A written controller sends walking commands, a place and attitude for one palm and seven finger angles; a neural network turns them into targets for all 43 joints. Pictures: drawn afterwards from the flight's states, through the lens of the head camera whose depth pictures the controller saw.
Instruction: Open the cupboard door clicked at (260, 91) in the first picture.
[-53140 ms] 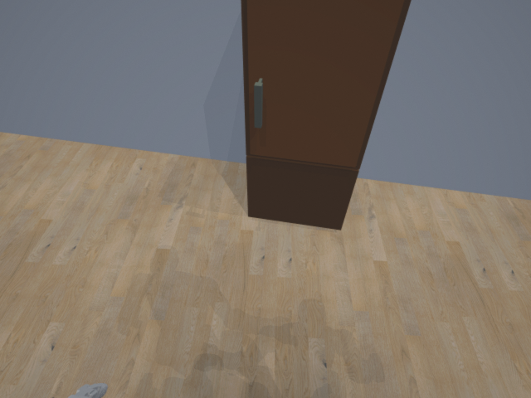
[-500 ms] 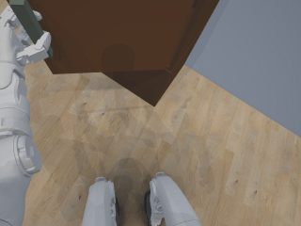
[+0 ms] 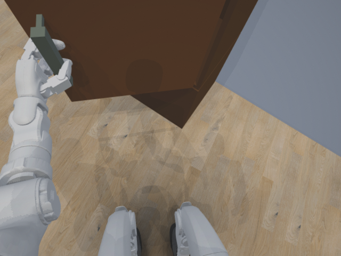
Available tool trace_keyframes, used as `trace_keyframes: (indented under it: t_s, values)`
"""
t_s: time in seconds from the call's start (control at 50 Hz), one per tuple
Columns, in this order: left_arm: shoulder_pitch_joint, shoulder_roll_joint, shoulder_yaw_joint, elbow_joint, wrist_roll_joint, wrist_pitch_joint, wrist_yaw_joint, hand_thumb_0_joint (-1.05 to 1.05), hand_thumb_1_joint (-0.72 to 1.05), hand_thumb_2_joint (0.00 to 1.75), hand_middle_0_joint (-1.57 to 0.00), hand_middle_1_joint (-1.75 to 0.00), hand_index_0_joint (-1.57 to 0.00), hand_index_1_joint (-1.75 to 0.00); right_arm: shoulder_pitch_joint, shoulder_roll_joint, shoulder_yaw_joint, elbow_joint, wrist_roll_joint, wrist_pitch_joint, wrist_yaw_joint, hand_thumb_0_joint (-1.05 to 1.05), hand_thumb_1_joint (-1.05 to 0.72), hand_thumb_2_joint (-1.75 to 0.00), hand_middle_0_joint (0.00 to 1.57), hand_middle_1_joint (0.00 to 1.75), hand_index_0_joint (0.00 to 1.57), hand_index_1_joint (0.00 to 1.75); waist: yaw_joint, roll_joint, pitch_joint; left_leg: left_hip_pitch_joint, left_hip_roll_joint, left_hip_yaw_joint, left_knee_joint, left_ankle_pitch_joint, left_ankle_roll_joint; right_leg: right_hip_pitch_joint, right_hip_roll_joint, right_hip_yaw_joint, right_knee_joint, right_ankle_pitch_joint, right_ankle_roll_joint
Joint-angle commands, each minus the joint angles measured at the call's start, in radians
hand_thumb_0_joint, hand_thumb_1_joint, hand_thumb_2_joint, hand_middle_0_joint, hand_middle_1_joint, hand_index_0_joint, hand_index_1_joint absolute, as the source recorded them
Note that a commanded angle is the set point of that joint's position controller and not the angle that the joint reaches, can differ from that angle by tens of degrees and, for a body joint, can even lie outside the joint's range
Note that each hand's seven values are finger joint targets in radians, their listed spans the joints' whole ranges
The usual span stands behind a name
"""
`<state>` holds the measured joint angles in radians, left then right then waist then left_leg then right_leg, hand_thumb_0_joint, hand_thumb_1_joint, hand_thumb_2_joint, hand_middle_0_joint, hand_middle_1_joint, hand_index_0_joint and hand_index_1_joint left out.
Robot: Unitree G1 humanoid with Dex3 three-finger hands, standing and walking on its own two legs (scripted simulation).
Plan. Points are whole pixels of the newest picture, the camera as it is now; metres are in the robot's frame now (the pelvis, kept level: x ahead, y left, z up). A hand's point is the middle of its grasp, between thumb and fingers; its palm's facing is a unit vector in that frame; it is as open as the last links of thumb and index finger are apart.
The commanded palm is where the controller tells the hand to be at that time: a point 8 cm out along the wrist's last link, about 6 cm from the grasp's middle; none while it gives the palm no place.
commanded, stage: pull the door open along its arc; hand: left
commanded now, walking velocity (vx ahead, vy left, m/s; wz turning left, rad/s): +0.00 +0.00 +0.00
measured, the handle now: (55, 53) +0.56 +0.22 +0.04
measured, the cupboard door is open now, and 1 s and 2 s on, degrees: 45 80 82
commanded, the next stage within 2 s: open thumb and fingers to let go in 0.68 s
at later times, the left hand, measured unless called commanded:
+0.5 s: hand (105, 140) +0.36 +0.11 +0.04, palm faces +0.42 -0.91 +0.02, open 6.7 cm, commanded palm +0.28 +0.18 +0.03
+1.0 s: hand (127, 155) +0.33 +0.07 +0.03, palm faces +0.46 -0.89 -0.03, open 7.1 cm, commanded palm +0.27 +0.11 +0.03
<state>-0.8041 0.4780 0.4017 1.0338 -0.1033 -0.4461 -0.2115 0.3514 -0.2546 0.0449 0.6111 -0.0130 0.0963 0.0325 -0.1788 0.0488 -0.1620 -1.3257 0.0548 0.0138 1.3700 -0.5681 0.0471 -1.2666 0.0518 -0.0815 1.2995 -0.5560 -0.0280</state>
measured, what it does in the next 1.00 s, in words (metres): shifts its weight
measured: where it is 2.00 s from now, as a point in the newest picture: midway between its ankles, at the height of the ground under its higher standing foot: outside the picture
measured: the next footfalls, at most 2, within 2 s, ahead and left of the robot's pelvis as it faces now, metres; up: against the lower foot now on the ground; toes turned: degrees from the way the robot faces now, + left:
none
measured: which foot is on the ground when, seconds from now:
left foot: down 0.00-1.00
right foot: down 0.00-1.00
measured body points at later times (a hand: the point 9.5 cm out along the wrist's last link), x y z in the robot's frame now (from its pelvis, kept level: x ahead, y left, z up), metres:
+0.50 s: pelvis +0.01 -0.03 +0.02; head +0.12 -0.02 +0.46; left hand +0.33 +0.15 +0.04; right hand +0.20 -0.23 -0.09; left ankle +0.03 +0.09 -0.60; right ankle +0.02 -0.11 -0.60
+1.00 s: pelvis +0.01 -0.06 +0.01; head +0.11 -0.07 +0.45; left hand +0.30 +0.11 +0.04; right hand +0.18 -0.28 -0.12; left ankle +0.03 +0.09 -0.60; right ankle +0.02 -0.11 -0.60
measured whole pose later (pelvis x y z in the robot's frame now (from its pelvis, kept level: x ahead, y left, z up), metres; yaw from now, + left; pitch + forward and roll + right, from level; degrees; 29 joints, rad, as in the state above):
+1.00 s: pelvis +0.01 -0.06 +0.01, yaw +7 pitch +22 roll +2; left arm -0.08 -0.05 -0.08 0.45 0.07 -0.57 0.54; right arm 0.17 -0.21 -0.04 0.64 -0.08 -0.02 0.01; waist -0.02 0.02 -0.19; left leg -1.12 0.00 -0.02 1.27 -0.53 -0.04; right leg -1.09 0.00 -0.12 1.32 -0.61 -0.12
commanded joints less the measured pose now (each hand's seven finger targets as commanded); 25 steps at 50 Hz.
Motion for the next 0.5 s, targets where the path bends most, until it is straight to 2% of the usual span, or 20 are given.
trace_keyframes:
  t_s: [0.0,0.02,0.04,0.1,0.12,0.14,0.16,0.18,0.2,0.22,0.24,0.26,0.28,0.3,0.32,0.36,0.38,0.4,0.44,0.48]
  values:
    - [-0.086,0.129,-0.017,-0.278,-0.045,-0.06,-0.011,0.0,0.9,0.9,-0.4,-1.35,-0.4,-1.35,0.116,-0.181,-0.081,-0.081,0.015,-0.016,-0.005,0.0,-0.9,-0.9,0.2,0.3,0.2,0.3,0.063,0.075,-0.551,0.5,-0.026,-0.084,-0.182,0.464,-0.025,0.309,0.01,0.041,-0.167,0.395,0.002]
    - [-0.04,0.107,-0.026,-0.316,-0.054,-0.061,-0.009,0.0,0.9,0.9,-0.4,-1.35,-0.4,-1.35,0.106,-0.179,-0.085,-0.088,0.018,-0.019,-0.002,0.0,-0.9,-0.9,0.2,0.3,0.2,0.3,0.068,0.056,-0.547,0.494,-0.028,-0.078,-0.189,0.457,-0.023,0.331,0.01,0.043,-0.175,0.405,0.003]
    - [0.024,0.087,-0.034,-0.354,-0.061,-0.067,-0.006,0.0,0.9,0.9,-0.4,-1.35,-0.4,-1.35,0.098,-0.175,-0.088,-0.096,0.02,-0.023,0.0,0.0,-0.9,-0.9,0.2,0.3,0.2,0.3,0.086,0.074,-0.556,0.515,-0.031,-0.072,-0.195,0.481,-0.026,0.344,0.008,0.045,-0.174,0.424,-0.001]
    - [0.205,-0.025,-0.099,-0.477,-0.084,-0.076,0.011,0.0,0.9,0.9,-0.4,-1.35,-0.4,-1.35,0.063,-0.16,-0.099,-0.119,0.028,-0.03,0.009,0.0,-0.9,-0.9,0.2,0.3,0.2,0.3,0.106,0.047,-0.524,0.537,-0.032,-0.058,-0.216,0.51,-0.03,0.371,0.005,0.039,-0.185,0.459,0.002]
    - [0.27,-0.054,0.017,-0.548,-0.148,-0.08,0.134,0.0,0.9,0.9,-0.4,-1.35,-0.4,-1.35,0.043,-0.144,-0.102,-0.137,0.017,-0.037,0.006,0.0,-0.9,-0.9,0.2,0.3,0.2,0.3,0.173,0.037,-0.516,0.52,-0.032,-0.044,-0.233,0.529,-0.039,0.397,0.0,0.031,-0.182,0.464,0.006]
    - [0.354,-0.12,-0.052,-0.553,-0.129,-0.078,0.203,0.0,0.9,0.9,-0.4,-1.35,-0.4,-1.35,0.029,-0.137,-0.097,-0.139,0.013,-0.044,0.013,0.0,-0.9,-0.9,0.2,0.3,0.2,0.3,0.163,0.036,-0.482,0.517,-0.033,-0.043,-0.238,0.519,-0.043,0.39,0.002,0.03,-0.186,0.46,0.006]
    - [0.405,-0.161,-0.055,-0.581,-0.132,-0.077,0.267,0.0,0.9,0.9,-0.4,-1.35,-0.4,-1.35,0.013,-0.129,-0.097,-0.145,0.011,-0.045,0.02,0.0,-0.9,-0.9,0.2,0.3,0.2,0.3,0.169,0.011,-0.446,0.502,-0.031,-0.043,-0.248,0.504,-0.048,0.388,-0.002,0.023,-0.186,0.446,0.007]
    - [0.435,-0.199,-0.083,-0.596,-0.114,-0.076,0.317,0.0,0.9,0.9,-0.4,-1.35,-0.4,-1.35,0.003,-0.124,-0.096,-0.145,0.005,-0.046,0.025,0.0,-0.9,-0.9,0.2,0.3,0.2,0.3,0.163,-0.008,-0.414,0.48,-0.035,-0.039,-0.249,0.487,-0.047,0.395,-0.004,0.022,-0.185,0.445,0.007]
    - [0.455,-0.176,-0.059,-0.631,-0.096,-0.084,0.369,0.0,0.9,0.9,-0.4,-1.35,-0.4,-1.35,-0.001,-0.124,-0.099,-0.147,-0.001,-0.045,0.027,0.0,-0.9,-0.9,0.2,0.3,0.2,0.3,0.173,-0.041,-0.421,0.456,-0.04,-0.034,-0.248,0.472,-0.046,0.435,-0.006,0.03,-0.183,0.459,0.006]
    - [0.506,-0.185,-0.056,-0.648,-0.073,-0.09,0.416,0.0,0.9,0.9,-0.4,-1.35,-0.4,-1.35,-0.01,-0.115,-0.1,-0.155,-0.007,-0.044,0.029,0.0,-0.9,-0.9,0.2,0.3,0.2,0.3,0.186,-0.057,-0.412,0.432,-0.046,-0.028,-0.25,0.457,-0.045,0.464,-0.007,0.035,-0.179,0.47,0.004]
    - [0.526,-0.159,-0.038,-0.681,-0.044,-0.102,0.465,0.0,0.9,0.9,-0.4,-1.35,-0.4,-1.35,-0.022,-0.114,-0.099,-0.162,-0.013,-0.043,0.026,0.0,-0.9,-0.9,0.2,0.3,0.2,0.3,0.197,-0.066,-0.409,0.422,-0.047,-0.03,-0.247,0.454,-0.045,0.474,-0.008,0.041,-0.171,0.478,0.002]
    - [0.553,-0.205,-0.073,-0.704,-0.014,-0.115,0.508,0.0,0.9,0.9,-0.4,-1.35,-0.4,-1.35,-0.034,-0.099,-0.099,-0.164,-0.022,-0.042,0.028,0.0,-0.9,-0.9,0.2,0.3,0.2,0.3,0.202,-0.038,-0.415,0.425,-0.051,-0.022,-0.244,0.461,-0.047,0.479,-0.015,0.048,-0.162,0.492,0.002]
    - [0.594,-0.238,-0.1,-0.7,0.016,-0.121,0.549,0.0,0.9,0.9,-0.4,-1.35,-0.4,-1.35,-0.043,-0.09,-0.097,-0.165,-0.029,-0.041,0.033,0.0,-0.9,-0.9,0.2,0.3,0.2,0.3,0.204,-0.057,-0.383,0.419,-0.053,-0.023,-0.243,0.456,-0.047,0.473,-0.017,0.046,-0.159,0.493,0.0]
    - [0.594,-0.261,-0.12,-0.729,0.04,-0.13,0.586,0.0,0.9,0.9,-0.4,-1.35,-0.4,-1.35,-0.062,-0.084,-0.096,-0.168,-0.035,-0.039,0.035,0.0,-0.9,-0.9,0.2,0.3,0.2,0.3,0.207,-0.037,-0.381,0.418,-0.055,-0.022,-0.239,0.441,-0.048,0.465,-0.021,0.051,-0.157,0.479,-0.001]
    - [0.61,-0.283,-0.143,-0.732,0.069,-0.136,0.624,0.0,0.9,0.9,-0.4,-1.35,-0.4,-1.35,-0.073,-0.077,-0.096,-0.169,-0.041,-0.038,0.036,0.0,-0.9,-0.9,0.2,0.3,0.2,0.3,0.207,-0.062,-0.369,0.412,-0.057,-0.025,-0.238,0.427,-0.048,0.467,-0.023,0.052,-0.157,0.468,-0.002]
    - [0.633,-0.32,-0.18,-0.739,0.11,-0.143,0.682,0.0,0.9,0.9,-0.4,-1.35,-0.4,-1.35,-0.097,-0.067,-0.096,-0.171,-0.05,-0.037,0.032,0.0,-0.9,-0.9,0.2,0.3,0.2,0.3,0.206,-0.078,-0.377,0.406,-0.061,-0.027,-0.232,0.405,-0.046,0.471,-0.026,0.06,-0.159,0.458,-0.001]
    - [0.631,-0.344,-0.208,-0.741,0.123,-0.144,0.7,0.0,0.9,0.9,-0.4,-1.35,-0.4,-1.35,-0.111,-0.063,-0.095,-0.171,-0.053,-0.039,0.031,0.0,-0.9,-0.9,0.2,0.3,0.2,0.3,0.202,-0.065,-0.372,0.404,-0.065,-0.024,-0.231,0.378,-0.045,0.466,-0.029,0.065,-0.168,0.44,0.0]
    - [0.625,-0.354,-0.216,-0.749,0.132,-0.147,0.72,0.0,0.9,0.9,-0.4,-1.35,-0.4,-1.35,-0.121,-0.057,-0.095,-0.166,-0.055,-0.04,0.026,0.0,-0.9,-0.9,0.2,0.3,0.2,0.3,0.2,-0.082,-0.373,0.403,-0.067,-0.025,-0.231,0.357,-0.046,0.476,-0.031,0.07,-0.178,0.424,0.002]
    - [0.634,-0.38,-0.253,-0.769,0.147,-0.149,0.743,0.0,0.9,0.9,-0.4,-1.35,-0.4,-1.35,-0.134,-0.05,-0.097,-0.165,-0.061,-0.049,0.016,0.0,-0.9,-0.9,0.2,0.3,0.2,0.3,0.191,-0.113,-0.395,0.4,-0.07,-0.024,-0.224,0.345,-0.041,0.505,-0.032,0.083,-0.193,0.434,0.005]
    - [0.666,-0.42,-0.305,-0.773,0.159,-0.149,0.746,0.0,0.9,0.9,-0.4,-1.35,-0.4,-1.35,-0.148,-0.04,-0.096,-0.159,-0.061,-0.057,0.011,0.0,-0.9,-0.9,0.2,0.3,0.2,0.3,0.193,-0.099,-0.393,0.401,-0.075,-0.017,-0.228,0.332,-0.042,0.527,-0.04,0.093,-0.209,0.446,0.008]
